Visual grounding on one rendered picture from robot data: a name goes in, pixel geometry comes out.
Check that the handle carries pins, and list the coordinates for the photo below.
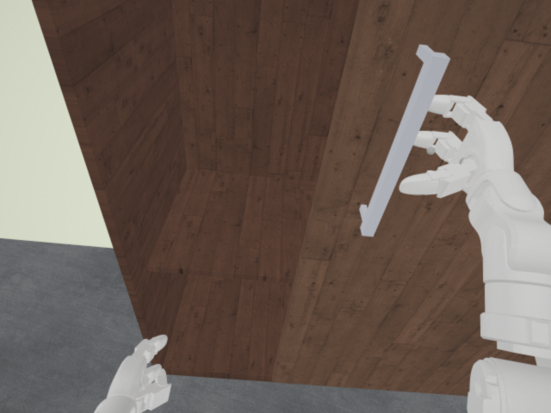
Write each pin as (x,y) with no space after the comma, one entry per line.
(429,78)

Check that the robot right hand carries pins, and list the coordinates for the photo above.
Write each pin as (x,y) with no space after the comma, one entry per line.
(486,147)

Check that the robot left hand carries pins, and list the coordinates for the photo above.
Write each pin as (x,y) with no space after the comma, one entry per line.
(134,380)

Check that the wardrobe door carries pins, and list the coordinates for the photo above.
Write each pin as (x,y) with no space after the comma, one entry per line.
(400,311)

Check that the robot right forearm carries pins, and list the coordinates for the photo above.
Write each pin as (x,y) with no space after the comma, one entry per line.
(516,249)

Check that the robot left forearm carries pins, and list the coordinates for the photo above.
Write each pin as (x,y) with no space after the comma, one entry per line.
(117,404)

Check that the robot right upper arm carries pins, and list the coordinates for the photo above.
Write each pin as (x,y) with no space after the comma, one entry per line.
(502,386)

